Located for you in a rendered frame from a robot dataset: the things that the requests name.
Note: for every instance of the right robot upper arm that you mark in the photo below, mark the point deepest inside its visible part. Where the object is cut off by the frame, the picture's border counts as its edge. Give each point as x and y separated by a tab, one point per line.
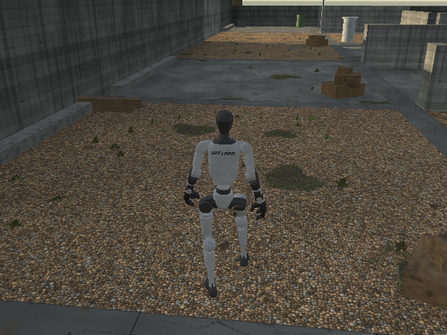
246	148

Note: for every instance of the robot shin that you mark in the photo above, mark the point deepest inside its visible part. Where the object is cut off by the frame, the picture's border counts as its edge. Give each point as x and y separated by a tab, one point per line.
209	258
242	236

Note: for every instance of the robot left shin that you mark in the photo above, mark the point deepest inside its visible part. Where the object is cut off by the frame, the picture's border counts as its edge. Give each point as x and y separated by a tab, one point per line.
209	258

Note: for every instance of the right robot forearm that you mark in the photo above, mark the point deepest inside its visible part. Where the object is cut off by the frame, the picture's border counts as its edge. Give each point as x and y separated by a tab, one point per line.
256	188

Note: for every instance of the robot right hand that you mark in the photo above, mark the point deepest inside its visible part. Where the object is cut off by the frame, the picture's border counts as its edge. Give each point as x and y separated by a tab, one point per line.
262	209

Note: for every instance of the left robot upper arm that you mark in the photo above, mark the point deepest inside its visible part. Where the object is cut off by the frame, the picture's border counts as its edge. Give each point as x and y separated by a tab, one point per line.
201	148

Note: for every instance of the robot left hand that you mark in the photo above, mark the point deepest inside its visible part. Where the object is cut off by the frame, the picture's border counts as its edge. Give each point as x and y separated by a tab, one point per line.
193	195

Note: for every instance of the left robot forearm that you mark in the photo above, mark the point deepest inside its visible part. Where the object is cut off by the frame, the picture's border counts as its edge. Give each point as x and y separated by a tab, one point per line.
191	182

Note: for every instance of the robot right shin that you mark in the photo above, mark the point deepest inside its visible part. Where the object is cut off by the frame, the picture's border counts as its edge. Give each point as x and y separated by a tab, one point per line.
242	236

